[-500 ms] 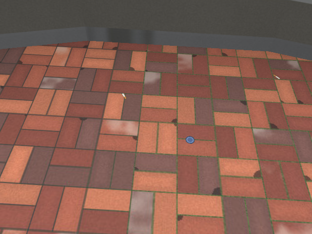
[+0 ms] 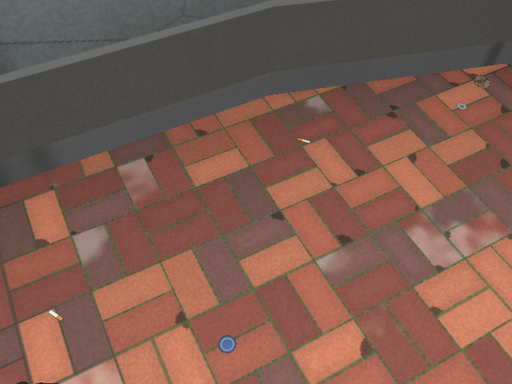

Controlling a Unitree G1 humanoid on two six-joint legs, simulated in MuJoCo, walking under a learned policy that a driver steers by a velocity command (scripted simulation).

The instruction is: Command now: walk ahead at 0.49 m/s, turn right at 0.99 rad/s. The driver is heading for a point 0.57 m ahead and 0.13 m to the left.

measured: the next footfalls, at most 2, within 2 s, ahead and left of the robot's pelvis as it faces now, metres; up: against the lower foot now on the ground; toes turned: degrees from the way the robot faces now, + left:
right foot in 0.18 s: +0.32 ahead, -0.05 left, +0.00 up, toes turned -10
left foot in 0.66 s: +0.23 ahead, +0.15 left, +0.00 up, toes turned +10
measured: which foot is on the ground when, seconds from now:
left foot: down 0.00-0.18, up 0.20-0.64, down 0.66-1.00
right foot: up 0.00-0.16, down 0.18-0.66, up 0.68-1.00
